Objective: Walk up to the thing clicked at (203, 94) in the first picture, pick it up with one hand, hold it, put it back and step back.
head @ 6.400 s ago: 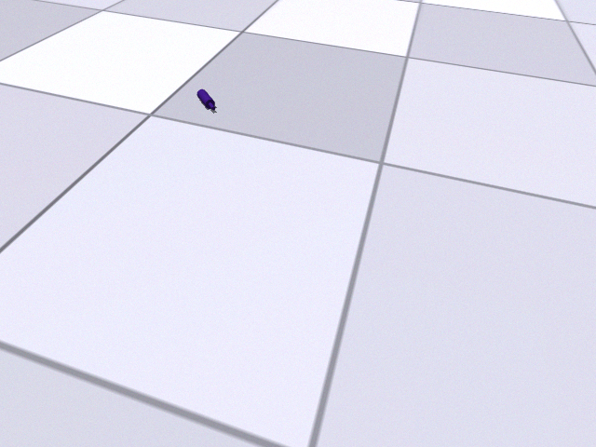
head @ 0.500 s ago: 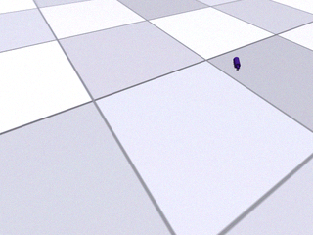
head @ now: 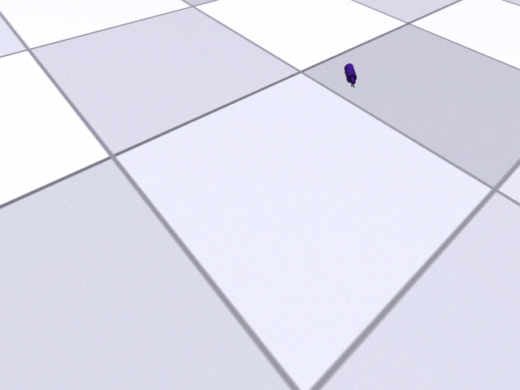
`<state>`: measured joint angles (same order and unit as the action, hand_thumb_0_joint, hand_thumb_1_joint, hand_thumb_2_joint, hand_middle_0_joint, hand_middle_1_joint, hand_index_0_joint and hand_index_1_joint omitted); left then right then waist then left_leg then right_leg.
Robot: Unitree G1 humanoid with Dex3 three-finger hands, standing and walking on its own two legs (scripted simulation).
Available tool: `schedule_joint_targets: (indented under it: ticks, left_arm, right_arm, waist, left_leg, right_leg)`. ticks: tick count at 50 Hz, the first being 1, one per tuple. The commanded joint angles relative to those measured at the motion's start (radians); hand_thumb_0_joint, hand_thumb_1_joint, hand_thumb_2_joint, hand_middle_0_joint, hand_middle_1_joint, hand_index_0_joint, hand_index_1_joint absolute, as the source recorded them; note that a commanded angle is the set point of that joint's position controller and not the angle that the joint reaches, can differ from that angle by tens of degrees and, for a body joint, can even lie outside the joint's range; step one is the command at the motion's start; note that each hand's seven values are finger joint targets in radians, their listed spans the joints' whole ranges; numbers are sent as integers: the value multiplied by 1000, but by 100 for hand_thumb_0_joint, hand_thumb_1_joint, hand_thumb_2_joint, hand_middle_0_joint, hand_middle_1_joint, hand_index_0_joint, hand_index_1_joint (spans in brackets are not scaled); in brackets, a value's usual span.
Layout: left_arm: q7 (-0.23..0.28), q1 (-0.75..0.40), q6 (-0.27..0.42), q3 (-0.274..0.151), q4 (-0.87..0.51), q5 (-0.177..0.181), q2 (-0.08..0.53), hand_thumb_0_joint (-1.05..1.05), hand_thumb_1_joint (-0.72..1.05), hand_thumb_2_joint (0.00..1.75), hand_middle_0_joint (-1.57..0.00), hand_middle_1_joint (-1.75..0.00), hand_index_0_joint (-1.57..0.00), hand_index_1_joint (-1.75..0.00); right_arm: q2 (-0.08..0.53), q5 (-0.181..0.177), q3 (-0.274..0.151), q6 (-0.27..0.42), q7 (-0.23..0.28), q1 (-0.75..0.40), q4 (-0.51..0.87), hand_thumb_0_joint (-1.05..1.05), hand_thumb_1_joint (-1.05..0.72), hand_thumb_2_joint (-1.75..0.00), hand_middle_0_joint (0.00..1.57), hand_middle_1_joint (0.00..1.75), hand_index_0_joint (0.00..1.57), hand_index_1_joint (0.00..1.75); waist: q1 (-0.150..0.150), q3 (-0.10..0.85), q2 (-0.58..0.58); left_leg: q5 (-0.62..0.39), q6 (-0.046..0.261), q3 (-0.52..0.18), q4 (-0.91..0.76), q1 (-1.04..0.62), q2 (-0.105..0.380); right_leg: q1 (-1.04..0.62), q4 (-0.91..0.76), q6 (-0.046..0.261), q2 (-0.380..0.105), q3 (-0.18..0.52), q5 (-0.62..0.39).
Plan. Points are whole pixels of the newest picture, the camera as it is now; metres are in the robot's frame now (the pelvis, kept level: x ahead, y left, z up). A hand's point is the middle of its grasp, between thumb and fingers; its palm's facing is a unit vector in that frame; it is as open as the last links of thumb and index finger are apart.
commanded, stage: walk up
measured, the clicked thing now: (351, 74) +2.22 -0.61 -0.74
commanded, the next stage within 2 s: stand in 1.44 s
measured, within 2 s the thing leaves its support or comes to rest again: neither
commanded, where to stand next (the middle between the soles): +0.03 +0.00 m, yaw -16 degrees
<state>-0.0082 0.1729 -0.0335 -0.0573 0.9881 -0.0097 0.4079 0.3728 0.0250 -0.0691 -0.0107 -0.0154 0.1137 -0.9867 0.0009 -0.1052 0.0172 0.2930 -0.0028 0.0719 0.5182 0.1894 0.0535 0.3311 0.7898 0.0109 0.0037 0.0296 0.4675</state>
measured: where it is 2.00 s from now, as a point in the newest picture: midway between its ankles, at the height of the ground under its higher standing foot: outside the picture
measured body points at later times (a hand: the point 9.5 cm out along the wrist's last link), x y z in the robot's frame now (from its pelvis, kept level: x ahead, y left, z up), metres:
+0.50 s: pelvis +0.01 +0.01 -0.01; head +0.05 +0.01 +0.44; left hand +0.15 +0.31 -0.13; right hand +0.04 -0.31 -0.13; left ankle +0.03 +0.13 -0.74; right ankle +0.01 -0.13 -0.73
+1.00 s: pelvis +0.00 +0.01 +0.00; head +0.02 -0.02 +0.44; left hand +0.17 +0.27 -0.12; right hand +0.00 -0.31 -0.14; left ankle +0.03 +0.15 -0.74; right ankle -0.03 -0.12 -0.74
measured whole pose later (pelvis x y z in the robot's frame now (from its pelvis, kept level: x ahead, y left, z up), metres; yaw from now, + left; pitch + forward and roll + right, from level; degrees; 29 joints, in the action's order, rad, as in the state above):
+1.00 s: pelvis +0.00 +0.01 +0.00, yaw -15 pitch -3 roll +1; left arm 0.00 0.15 0.01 -0.02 0.95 -0.01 0.34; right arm 0.38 0.01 -0.03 -0.01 0.00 0.16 -0.96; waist -0.01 -0.11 -0.02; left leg 0.29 -0.02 0.00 0.54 0.18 0.02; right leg 0.24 0.60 -0.01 -0.01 0.06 0.32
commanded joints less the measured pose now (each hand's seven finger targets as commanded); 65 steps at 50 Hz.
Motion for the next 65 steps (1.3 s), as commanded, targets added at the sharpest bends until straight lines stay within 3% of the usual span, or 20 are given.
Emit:
schedule_joint_targets:
  ticks: [1,5,7,9,12,16,21,23,24,25,28,34,37,38,39,40,46,50,53,65]
  left_arm:
    - [-3,48,25,-35,-92,6,148,0,90,90,-20,-30,-20,-30]
    - [8,144,45,-50,-70,-14,166,0,90,90,-20,-30,-20,-30]
    - [26,125,66,-76,-115,-28,282,0,90,90,-20,-30,-20,-30]
    - [29,61,60,-80,-147,-27,306,0,90,90,-20,-30,-20,-30]
    - [34,27,59,-57,-167,-12,229,0,90,90,-20,-30,-20,-30]
    - [39,120,56,-55,-175,-22,221,0,90,90,-20,-30,-20,-30]
    - [31,18,31,-42,-225,13,199,0,90,90,-20,-30,-20,-30]
    - [27,15,30,-11,-240,28,104,0,90,90,-20,-30,-20,-30]
    - [38,21,20,-29,-209,16,163,0,90,90,-20,-30,-20,-30]
    - [40,35,18,-39,-191,6,200,0,90,90,-20,-30,-20,-30]
    - [21,49,28,-42,-162,15,178,0,90,90,-20,-30,-20,-30]
    - [16,60,49,-27,-138,2,140,0,90,90,-20,-30,-20,-30]
    - [31,84,70,-45,-107,-17,202,0,90,90,-20,-30,-20,-30]
    - [33,54,81,-51,-115,-24,242,0,90,90,-20,-30,-20,-30]
    - [30,6,81,-45,-129,-15,271,0,90,90,-20,-30,-20,-30]
    - [26,-33,80,-42,-139,-16,263,0,90,90,-20,-30,-20,-30]
    - [28,-43,80,-22,-112,-6,195,0,90,90,-20,-30,-20,-30]
    - [19,-66,60,-11,-108,24,134,0,90,90,-20,-30,-20,-30]
    - [16,-84,62,-11,-51,4,154,0,90,90,-20,-30,-20,-30]
    - [10,-111,61,3,42,9,151,0,90,90,-20,-30,-20,-30]
  right_arm:
    - [263,18,-65,19,14,-55,113,0,-90,-90,20,30,20,30]
    - [239,-11,-56,-11,5,-44,148,0,-90,-90,20,30,20,30]
    - [139,-23,-20,-28,5,-44,196,0,-90,-90,20,30,20,30]
    - [210,-19,-43,-38,19,-10,167,0,-90,-90,20,30,20,30]
    - [203,-27,-36,-30,10,32,138,0,-90,-90,20,30,20,30]
    - [190,-7,-26,-16,14,4,165,0,-90,-90,20,30,20,30]
    - [178,3,-43,17,28,129,116,0,-90,-90,20,30,20,30]
    - [287,18,-64,33,33,91,136,0,-90,-90,20,30,20,30]
    - [320,4,-63,36,29,41,149,0,-90,-90,20,30,20,30]
    - [323,0,-70,39,27,21,155,0,-90,-90,20,30,20,30]
    - [248,6,-38,45,28,-11,170,0,-90,-90,20,30,20,30]
    - [262,-2,-39,19,21,35,167,0,-90,-90,20,30,20,30]
    - [187,-26,-13,6,16,26,181,0,-90,-90,20,30,20,30]
    - [138,-32,6,8,14,20,195,0,-90,-90,20,30,20,30]
    - [168,-29,-2,-1,24,-4,182,0,-90,-90,20,30,20,30]
    - [183,-21,-10,-2,25,23,157,0,-90,-90,20,30,20,30]
    - [172,-21,2,23,17,42,104,0,-90,-90,20,30,20,30]
    - [237,-5,-18,47,26,45,67,0,-90,-90,20,30,20,30]
    - [212,-13,0,40,15,-45,55,0,-90,-90,20,30,20,30]
    - [197,-14,9,52,18,-48,-21,0,-90,-90,20,30,20,30]
  waist:
    - [9,59,-215]
    - [32,124,-108]
    - [29,113,176]
    - [22,69,156]
    - [0,84,140]
    - [45,135,126]
    - [-35,169,112]
    - [-19,150,-131]
    - [-20,134,-187]
    - [-14,90,-189]
    - [19,31,-182]
    - [-7,127,-246]
    - [16,182,-62]
    - [6,170,90]
    - [18,152,109]
    - [-1,114,126]
    - [-8,130,166]
    - [-1,191,26]
    - [15,102,-11]
    - [3,125,-35]
  left_leg:
    - [-398,177,-157,-102,-71,237]
    - [-310,95,-27,178,-65,132]
    - [300,11,-35,440,268,-59]
    - [352,16,-129,535,182,-8]
    - [240,4,-115,491,231,-5]
    - [211,-4,-100,298,220,-29]
    - [-107,17,-53,-131,-61,-61]
    - [-275,103,-414,-220,-155,220]
    - [-228,230,-491,-199,-24,343]
    - [-205,284,-532,-207,52,383]
    - [-418,189,-256,-128,-20,209]
    - [-497,156,-158,21,-86,164]
    - [-279,60,-111,155,78,94]
    - [-42,8,-71,210,213,16]
    - [280,10,-84,272,143,-9]
    - [310,8,-110,309,74,7]
    - [53,12,-74,9,30,-25]
    - [-267,68,-221,-152,-147,125]
    - [-65,58,-159,-149,11,89]
    - [-143,38,-125,-230,-83,81]
  right_leg:
    - [33,-58,26,-36,-18,25]
    - [-170,-414,32,7,-49,-388]
    - [-283,-481,178,-310,485,-580]
    - [-83,-484,275,-348,511,-383]
    - [-173,-418,181,-199,264,-437]
    - [-245,-336,201,-180,258,-593]
    - [-97,-150,125,-144,197,-634]
    - [108,-7,23,57,115,-270]
    - [56,120,9,63,102,118]
    - [26,210,5,32,116,152]
    - [82,138,19,33,98,70]
    - [-85,-232,5,40,-60,-107]
    - [-314,-404,53,-67,130,-429]
    - [-354,-427,115,-221,353,-513]
    - [-195,-421,242,-330,431,-492]
    - [-89,-409,262,-333,424,-482]
    - [-190,-321,127,-163,189,-689]
    - [-85,-278,27,-62,104,-393]
    - [-185,-389,37,-81,133,-278]
    - [-195,-421,20,-80,118,-444]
